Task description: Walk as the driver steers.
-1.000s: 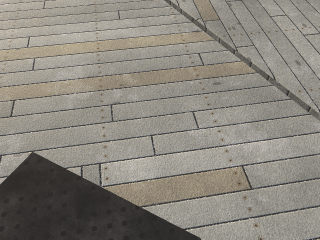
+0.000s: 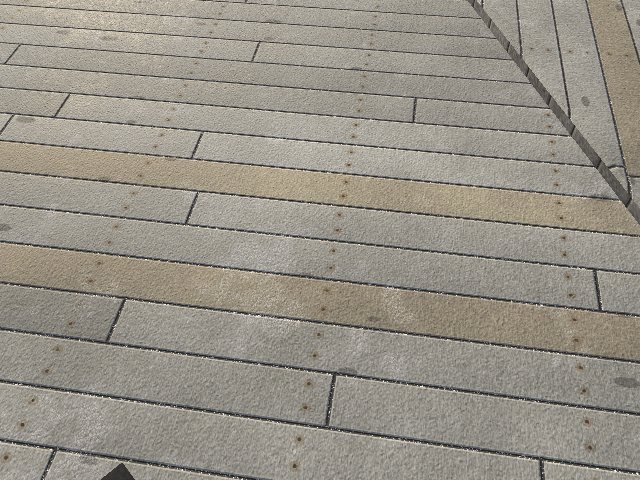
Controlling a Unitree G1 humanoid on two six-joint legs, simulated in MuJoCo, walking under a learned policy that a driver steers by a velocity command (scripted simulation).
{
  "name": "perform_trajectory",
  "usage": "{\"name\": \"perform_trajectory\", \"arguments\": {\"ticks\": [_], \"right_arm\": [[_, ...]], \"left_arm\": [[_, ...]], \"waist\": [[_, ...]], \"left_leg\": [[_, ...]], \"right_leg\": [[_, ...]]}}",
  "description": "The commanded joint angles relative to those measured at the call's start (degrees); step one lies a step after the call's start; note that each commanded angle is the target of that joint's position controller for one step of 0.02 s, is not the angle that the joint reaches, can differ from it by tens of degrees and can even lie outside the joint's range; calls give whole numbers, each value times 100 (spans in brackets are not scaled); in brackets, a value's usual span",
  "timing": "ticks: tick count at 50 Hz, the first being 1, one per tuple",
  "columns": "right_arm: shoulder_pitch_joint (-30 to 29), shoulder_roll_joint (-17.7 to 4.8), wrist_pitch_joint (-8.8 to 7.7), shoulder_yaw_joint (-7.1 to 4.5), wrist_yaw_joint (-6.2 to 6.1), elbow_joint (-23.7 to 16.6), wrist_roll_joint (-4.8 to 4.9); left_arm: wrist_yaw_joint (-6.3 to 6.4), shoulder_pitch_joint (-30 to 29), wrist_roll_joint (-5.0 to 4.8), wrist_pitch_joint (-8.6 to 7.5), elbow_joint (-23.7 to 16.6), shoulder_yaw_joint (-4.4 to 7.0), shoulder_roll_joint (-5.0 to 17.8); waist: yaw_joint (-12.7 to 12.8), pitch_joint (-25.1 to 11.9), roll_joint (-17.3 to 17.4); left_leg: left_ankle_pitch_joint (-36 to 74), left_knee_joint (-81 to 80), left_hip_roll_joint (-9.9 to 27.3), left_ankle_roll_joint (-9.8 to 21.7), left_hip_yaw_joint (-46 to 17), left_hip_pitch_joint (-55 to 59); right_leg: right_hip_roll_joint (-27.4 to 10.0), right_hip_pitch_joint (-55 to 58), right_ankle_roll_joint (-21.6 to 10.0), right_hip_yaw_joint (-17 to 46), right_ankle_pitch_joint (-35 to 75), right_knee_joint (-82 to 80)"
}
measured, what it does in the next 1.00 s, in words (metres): walks ahead, turning right: left foot, then right foot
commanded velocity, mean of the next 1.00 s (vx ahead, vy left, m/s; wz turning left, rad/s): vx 0.26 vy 0.00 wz -0.34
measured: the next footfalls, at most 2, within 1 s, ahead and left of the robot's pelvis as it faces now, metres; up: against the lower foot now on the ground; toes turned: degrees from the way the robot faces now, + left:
left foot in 0.16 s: +0.28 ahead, +0.15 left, +0.00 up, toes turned +1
right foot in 0.66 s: +0.46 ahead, -0.09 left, +0.00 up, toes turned -14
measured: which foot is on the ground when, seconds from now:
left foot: up 0.00-0.14, down 0.16-0.68, up 0.70-1.00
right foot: down 0.00-0.16, up 0.18-0.64, down 0.66-1.00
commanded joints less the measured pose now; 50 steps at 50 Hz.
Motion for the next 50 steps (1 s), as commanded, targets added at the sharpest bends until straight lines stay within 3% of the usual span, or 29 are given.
{"name": "perform_trajectory", "arguments": {"ticks": [1, 5, 7, 8, 9, 10, 11, 12, 13, 14, 16, 18, 20, 22, 25, 29, 31, 32, 33, 34, 35, 36, 37, 38, 39, 40, 41, 45, 50], "right_arm": [[-674, -200, -104, -4, 75, -527, 56], [-927, -375, -165, -45, 198, -730, 73], [-278, -613, -185, -163, 195, -584, 45], [606, -887, -178, -300, 149, -326, 23], [1711, -1343, -152, -423, 80, -138, -60], [1865, -1627, -114, -469, 120, -26, -57], [1887, -1040, -100, -332, 112, -80, -12], [1503, -855, -111, -257, 84, -113, -8], [1184, -748, -131, -202, 95, -151, -46], [838, -671, -145, -191, 108, -145, -90], [497, -465, -234, -158, 127, -125, -131], [379, -507, -296, -174, 112, -37, -146], [398, -682, -280, -233, 17, 54, -174], [275, -733, -193, -237, -86, 63, -157], [448, -847, -63, -257, -202, 143, -106], [499, -1010, 142, -326, -251, 212, 28], [356, -1075, 240, -365, -298, 158, 107], [272, -1047, 285, -362, -323, 122, 137], [483, -952, 291, -331, -317, 135, 98], [695, -634, 238, -209, -266, -37, -183], [974, -459, 181, -100, -164, -197, -216], [699, -837, 176, -194, -80, -95, -59], [379, -846, 213, -198, -76, -201, 49], [293, -771, 277, -206, -142, -134, -10], [158, -817, 368, -237, -222, -166, -109], [259, -789, 429, -238, -227, -194, -88], [384, -727, 452, -226, -241, -184, -89], [281, -569, 417, -171, -284, -187, -90], [99, -625, 367, -194, -218, -289, -28]], "left_arm": [[45, 143, -59, -22, -214, 216, 1002], [84, 266, -73, 117, -99, 248, 1083], [108, 88, -70, 173, -126, 268, 1176], [117, 55, -38, 189, -164, 223, 1078], [132, 38, 106, 166, -352, 103, 813], [70, 863, 36, 41, -353, -102, 92], [46, 491, -112, -50, -272, 48, 754], [34, -75, -220, -89, -469, 131, 1001], [58, -396, -128, -91, -504, 132, 948], [76, -391, -81, -43, -545, 157, 840], [93, -149, -118, 147, -439, 178, 703], [131, -77, -82, 284, -435, 182, 547], [148, -292, 5, 321, -616, 185, 490], [87, -495, 17, 309, -725, 161, 413], [-45, -1116, 36, 297, -1005, 119, 304], [-200, -1375, 57, 348, -1355, 207, 498], [-253, -1155, 68, 357, -1422, 285, 643], [-252, -752, 61, 334, -1349, 357, 748], [-176, -255, 93, 306, -1258, 498, 1090], [-18, 14, 129, 336, -1335, 651, 1741], [-10, -152, 222, 341, -1524, 606, 1854], [-50, -332, 153, 369, -1667, 506, 1438], [-42, -692, 88, 379, -1734, 438, 1216], [-18, -916, 4, 421, -1740, 399, 1061], [27, -1123, -22, 480, -1769, 358, 941], [53, -1202, 62, 511, -1828, 385, 1059], [74, -1274, 111, 531, -1871, 413, 1106], [220, -1138, 65, 575, -1927, 479, 1204], [252, -1186, 70, 689, -2032, 488, 1191]], "waist": [[67, 168, -597], [-35, 218, -700], [-485, -200, -773], [-886, -771, -689], [-1263, -1683, -6], [-831, -2375, 1533], [-1114, -2111, 880], [-1080, -1251, 577], [-932, -750, 87], [-644, -546, 166], [-381, -320, 311], [-218, -131, 163], [-191, -108, 137], [-211, -102, 188], [-502, -163, 143], [-544, -226, 196], [-386, -311, 267], [-170, -480, 177], [27, -793, -238], [-75, -1316, -1432], [-343, -2208, -1928], [-56, -2308, -965], [-156, -1703, -699], [-300, -1162, -223], [-393, -855, -191], [-542, -744, -626], [-590, -725, -818], [-470, -1005, -827], [-331, -868, -1148]], "left_leg": [[520, -648, -234, 8, 235, 384], [-176, -1107, -354, 259, 207, 386], [-410, -1337, -626, 466, 452, 1457], [-233, -1306, -610, 659, 438, 2783], [116, -1042, 508, 1067, -790, 4588], [-1083, -1639, 1698, 1926, -3391, 6356], [-1827, -2007, 1604, 1704, -3599, 6116], [-1592, -2145, 1435, 1442, -2696, 5348], [-390, -2203, 1168, 1211, -1918, 4412], [-399, -2459, 1056, 1240, -1588, 3893], [47, -2888, 844, 1221, -984, 3122], [1712, -2876, 777, 1213, -265, 2798], [2515, -2859, 764, 1197, 186, 2761], [2554, -2832, 580, 1079, 737, 2739], [2362, -2702, 555, 991, 1051, 3008], [2404, -2114, 901, 919, 1002, 3737], [2880, -1446, 924, 779, 1014, 3853], [3015, -757, 746, 615, 1147, 3781], [2439, 326, 318, 283, 1309, 3424], [-638, 2158, -242, -149, 1379, 1863], [-4203, 3745, -1212, -355, 426, 368], [-3863, 4032, -836, -258, -369, 198], [-3395, 3830, -676, -185, -300, -1], [-3054, 3334, -490, -206, -241, 16], [-2729, 2882, -402, -199, -206, 225], [-2576, 2690, -459, -241, -149, 600], [-2481, 2362, -523, -299, -117, 766], [-2103, 1310, -651, -451, -184, 1014], [-1962, 363, -790, -399, -245, 1370]], "right_leg": [[-1453, -172, -863, 678, 1455, -407], [-1813, 613, -715, 836, 1925, 48], [-1685, 677, -552, 644, 3403, 866], [-1416, 273, -396, 438, 3717, 1886], [-1046, -961, -179, 152, 2119, 3722], [-70, -3248, 104, 303, -1931, 5570], [-326, -3887, 33, 992, -2192, 6183], [-564, -4168, -22, 913, -1674, 6223], [-820, -3809, -16, 832, -1230, 5903], [-958, -3693, 32, 779, -868, 5640], [-1102, -3119, 116, 808, -553, 5426], [-1015, -3039, 269, 781, -448, 5219], [-1003, -3174, 386, 734, 40, 4775], [-942, -3031, 417, 490, 727, 3970], [-823, -2783, 370, 190, 1481, 2941], [-717, -2879, 156, 66, 818, 2434], [-516, -2584, -37, -117, 307, 2201], [-310, -2038, -180, -249, 549, 1748], [-264, -1093, -417, -3, 1933, 1239], [-1540, 409, -1033, 1678, 4971, 1612], [-2703, 1544, -2339, 3908, 5080, 1317], [-2413, 1266, -2112, 3421, 4113, 1113], [-2138, 664, -1776, 2798, 3257, 1029], [-1835, -36, -1438, 2415, 2433, 862], [-1602, -642, -1208, 2231, 1522, 617], [-1497, -1156, -1258, 2182, 1475, 527], [-1384, -1347, -1263, 2110, 1458, 475], [-1224, -1252, -1136, 2125, 1162, 599], [-1117, -1359, -943, 2650, -240, 547]]}}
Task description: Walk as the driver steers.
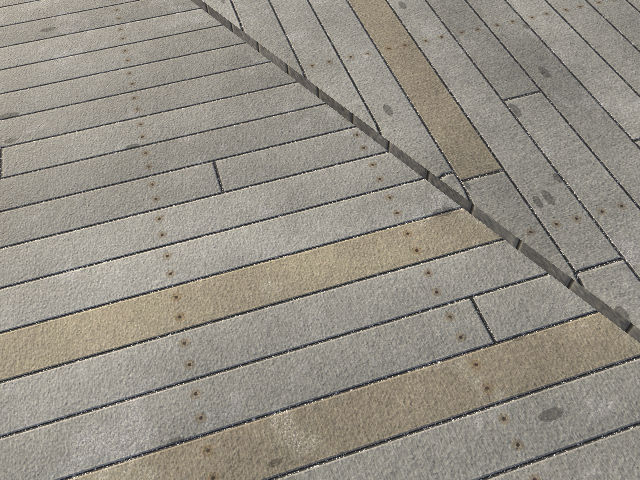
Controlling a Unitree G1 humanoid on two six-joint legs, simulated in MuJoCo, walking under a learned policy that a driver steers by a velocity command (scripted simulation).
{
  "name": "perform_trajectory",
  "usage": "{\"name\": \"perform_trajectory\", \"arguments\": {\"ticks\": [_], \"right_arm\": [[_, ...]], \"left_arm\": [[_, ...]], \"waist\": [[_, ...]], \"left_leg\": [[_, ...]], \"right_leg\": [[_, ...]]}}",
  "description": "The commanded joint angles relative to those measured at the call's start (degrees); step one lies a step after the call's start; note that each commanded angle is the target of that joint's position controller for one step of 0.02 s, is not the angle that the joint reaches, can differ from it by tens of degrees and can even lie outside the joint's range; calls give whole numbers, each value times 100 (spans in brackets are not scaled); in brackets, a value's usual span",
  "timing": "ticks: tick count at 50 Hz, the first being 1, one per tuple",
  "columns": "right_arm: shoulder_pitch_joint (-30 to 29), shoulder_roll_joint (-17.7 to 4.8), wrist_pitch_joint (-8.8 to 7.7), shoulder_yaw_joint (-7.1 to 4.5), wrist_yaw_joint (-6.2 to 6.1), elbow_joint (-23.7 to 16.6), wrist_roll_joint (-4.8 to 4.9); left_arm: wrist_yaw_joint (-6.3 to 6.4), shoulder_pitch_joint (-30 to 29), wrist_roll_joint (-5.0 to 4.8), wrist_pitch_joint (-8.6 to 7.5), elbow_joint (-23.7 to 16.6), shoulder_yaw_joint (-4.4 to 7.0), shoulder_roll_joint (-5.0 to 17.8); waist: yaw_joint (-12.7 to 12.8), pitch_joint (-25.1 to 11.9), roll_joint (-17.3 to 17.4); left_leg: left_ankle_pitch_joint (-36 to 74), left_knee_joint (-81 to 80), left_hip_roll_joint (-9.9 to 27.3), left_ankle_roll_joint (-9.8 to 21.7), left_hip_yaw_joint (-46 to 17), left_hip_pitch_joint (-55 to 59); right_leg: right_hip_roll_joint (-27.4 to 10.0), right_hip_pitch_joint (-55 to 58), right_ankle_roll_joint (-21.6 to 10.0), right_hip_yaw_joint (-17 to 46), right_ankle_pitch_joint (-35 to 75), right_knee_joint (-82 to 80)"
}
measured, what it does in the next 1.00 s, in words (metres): walks ahead: left foot, then right foot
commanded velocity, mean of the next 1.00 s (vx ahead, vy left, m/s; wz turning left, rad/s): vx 0.34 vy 0.00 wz -0.15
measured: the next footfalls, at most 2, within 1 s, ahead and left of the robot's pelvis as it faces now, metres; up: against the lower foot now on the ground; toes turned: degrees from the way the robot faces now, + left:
left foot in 0.10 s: +0.07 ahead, +0.15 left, +0.00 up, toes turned -7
right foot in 0.52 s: +0.12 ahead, -0.12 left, +0.00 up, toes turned -7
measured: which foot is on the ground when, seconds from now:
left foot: up 0.00-0.08, down 0.10-0.52, up 0.54-0.94, down 0.96-1.00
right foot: down 0.00-0.12, up 0.14-0.50, down 0.52-0.96, up 0.98-1.00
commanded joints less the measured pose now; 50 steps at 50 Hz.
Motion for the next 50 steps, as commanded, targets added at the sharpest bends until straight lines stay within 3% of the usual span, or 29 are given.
{"name": "perform_trajectory", "arguments": {"ticks": [1, 4, 5, 6, 7, 8, 10, 11, 14, 17, 20, 22, 23, 25, 26, 27, 28, 29, 30, 32, 35, 38, 41, 44, 46, 47, 48, 49, 50], "right_arm": [[180, -515, -117, -151, 40, -342, 37], [637, -508, -204, -184, 147, -224, 29], [742, -713, -209, -241, 154, -233, -58], [710, -1179, -175, -327, 133, -290, -212], [704, -1185, -180, -349, 153, -315, -328], [488, -997, -220, -295, 125, -460, -272], [413, -781, -261, -234, 62, -417, -9], [574, -709, -276, -200, 46, -332, 36], [966, -710, -309, -193, 39, -230, 19], [1195, -852, -327, -233, 48, -164, 59], [1346, -1033, -332, -277, 118, -90, 116], [1364, -1072, -308, -279, 176, -49, 182], [1289, -1045, -286, -261, 198, -41, 215], [1229, -741, -302, -149, 238, -16, 168], [1015, -322, -359, -8, 279, -121, 70], [1052, -66, -525, 78, 271, -453, 50], [720, -617, -622, -67, 238, -509, 178], [626, -845, -658, -145, 265, -501, 256], [614, -751, -660, -130, 284, -428, 227], [559, -609, -629, -118, 333, -409, 75], [404, -376, -578, -35, 386, -431, 46], [-155, -157, -587, 80, 422, -566, 50], [-647, -206, -594, 98, 491, -730, 114], [-837, -370, -601, 51, 551, -857, 126], [-617, -524, -606, -15, 552, -844, 103], [-163, -667, -594, -99, 516, -745, 87], [705, -895, -569, -224, 457, -509, 80], [1725, -1325, -535, -326, 385, -344, 18], [1921, -1652, -533, -368, 452, -216, 1]], "left_arm": [[28, -111, -5, -12, -479, 252, 901], [41, -157, -59, 57, -504, 188, 772], [51, 57, -56, 63, -466, 133, 605], [29, 237, -13, 34, -538, 52, 307], [20, -48, -8, -67, -682, 132, 599], [8, -87, -17, -116, -598, 219, 872], [-29, 213, 24, -112, -325, 194, 705], [-57, 248, 31, -132, -265, 149, 562], [-127, -141, -21, -285, -334, 61, 365], [-161, -564, -66, -424, -442, -45, 136], [-210, -586, -127, -507, -440, -54, 168], [-239, -435, -161, -546, -399, -36, 239], [-249, -213, -164, -567, -312, -25, 237], [-197, 565, -174, -561, -56, 65, 381], [-129, 1317, -125, -559, 55, 143, 655], [-122, 1729, -41, -509, 90, 325, 1454], [-166, 1864, -19, -561, 181, 268, 1160], [-190, 1612, -22, -614, 164, 132, 805], [-206, 1342, 0, -639, 115, 54, 602], [-224, 937, 0, -629, 82, -26, 438], [-187, 867, -11, -649, 149, 2, 517], [-133, 1032, -46, -643, 315, 41, 676], [-117, 1340, -122, -645, 520, 79, 822], [-107, 1422, -161, -604, 681, 105, 869], [-90, 1411, -140, -544, 735, 133, 965], [-78, 1362, -124, -507, 745, 137, 1007], [-54, 1379, -85, -470, 741, 82, 904], [-29, 1498, 64, -468, 598, -58, 588], [-94, 2368, -38, -577, 560, -262, -150]], "waist": [[-48, -971, -983], [-259, -986, -999], [-233, -966, -676], [10, -906, 747], [-177, -613, 1681], [-189, -443, 1201], [-88, -268, 922], [-146, -175, 869], [-372, -30, 820], [-598, -36, 961], [-641, -2, 1065], [-536, 29, 1011], [-365, 10, 915], [47, -312, 675], [406, -750, -2], [381, -1023, -1655], [571, -730, -1293], [412, -248, -1020], [285, -84, -866], [40, 199, -633], [-46, 166, -532], [115, 194, -496], [253, 275, -501], [170, 338, -483], [-15, 114, -551], [-298, -234, -587], [-718, -813, -532], [-1029, -1724, 164], [-512, -2625, 1875]], "left_leg": [[17, -537, -174, 59, 131, 477], [713, -1958, -134, 304, 375, 1357], [911, -2405, 387, 514, -3, 1850], [755, -2809, 1512, 1117, -1326, 2270], [32, -3369, 2194, 1844, -2590, 1798], [-921, -3458, 2046, 1852, -2497, 1694], [-1416, -3460, 1514, 1396, -1823, 2010], [-1302, -3507, 1459, 1374, -1691, 2136], [-784, -3672, 1256, 1370, -1146, 2304], [-191, -3675, 1185, 1359, -761, 2242], [-113, -3610, 1279, 1446, -651, 1944], [-211, -3493, 1373, 1488, -721, 1751], [-208, -3349, 1346, 1437, -679, 1554], [111, -2669, 1091, 1166, -403, 918], [143, -1174, 621, 806, 165, 215], [-793, 628, 19, 483, 859, -1398], [-1252, 1752, 177, 471, 421, -2176], [-764, 2107, 439, 601, 270, -2475], [-261, 2086, 562, 637, 295, -2413], [399, 1642, 746, 562, 285, -2102], [1105, 817, 693, 342, 490, -1673], [1994, -485, 494, 288, 637, -1022], [2454, -1187, 339, 373, 651, -606], [2216, -1573, 292, 600, 557, -564], [1785, -1668, 115, 764, 710, -84], [1648, -1727, -72, 900, 895, 623], [1692, -1684, -129, 1073, 970, 1887], [1817, -1437, 1000, 1447, -304, 3729], [-84, -2324, 2186, 2337, -3262, 5354]], "right_leg": [[-1353, 839, -914, 1858, -858, -889], [-1192, 743, -642, 1789, -648, -480], [-927, 381, -372, 1534, -1032, -77], [-97, -577, -1, 519, -2343, 1015], [123, -1173, 196, 58, -2806, 2175], [-102, -1314, 227, 345, -2375, 2937], [-208, -1633, 361, 182, -1703, 3388], [-274, -1764, 409, 126, -1456, 3507], [-517, -1746, 459, -458, -1006, 3029], [-646, -1078, 452, -746, -911, 1795], [-583, -273, 332, -932, -1178, 915], [-548, 236, 191, -989, -1035, 370], [-504, 724, 101, -1042, -690, -61], [-561, 2186, -82, -877, -555, -362], [-1420, 3238, -350, 229, -949, -636], [-2697, 4130, -1158, 2327, -1610, -1066], [-2898, 3793, -1606, 3088, -2530, -1393], [-2667, 3520, -1442, 2638, -2781, -1472], [-2375, 3208, -1287, 2116, -2465, -1567], [-2063, 2555, -1109, 1374, -1302, -1803], [-1809, 2152, -1061, 545, 76, -1979], [-1617, 1804, -906, -37, 585, -1977], [-1764, 1837, -848, -91, 410, -1985], [-2017, 2364, -723, -60, 723, -1767], [-2037, 2702, -599, -126, 1896, -1289], [-1906, 2729, -497, -275, 2932, -639], [-1636, 2370, -335, -500, 3377, 459], [-1291, 1107, -118, -712, 1651, 2371], [-236, -905, 192, -393, -2573, 4283]]}}
Over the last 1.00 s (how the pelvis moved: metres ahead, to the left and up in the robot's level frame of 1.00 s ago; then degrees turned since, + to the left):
0.37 0.03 -0.01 -24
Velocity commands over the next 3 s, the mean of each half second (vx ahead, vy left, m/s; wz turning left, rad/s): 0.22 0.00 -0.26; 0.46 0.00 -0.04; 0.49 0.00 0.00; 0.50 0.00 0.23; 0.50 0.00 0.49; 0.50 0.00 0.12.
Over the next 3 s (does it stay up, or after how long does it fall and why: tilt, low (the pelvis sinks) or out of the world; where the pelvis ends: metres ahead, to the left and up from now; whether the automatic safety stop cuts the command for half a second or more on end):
stays up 1.36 0.07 0.00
